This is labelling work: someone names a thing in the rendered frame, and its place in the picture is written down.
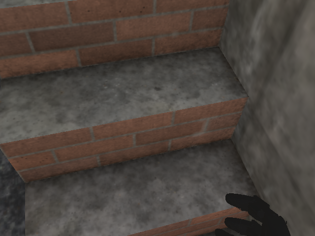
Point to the robot right hand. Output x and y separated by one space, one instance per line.
272 223

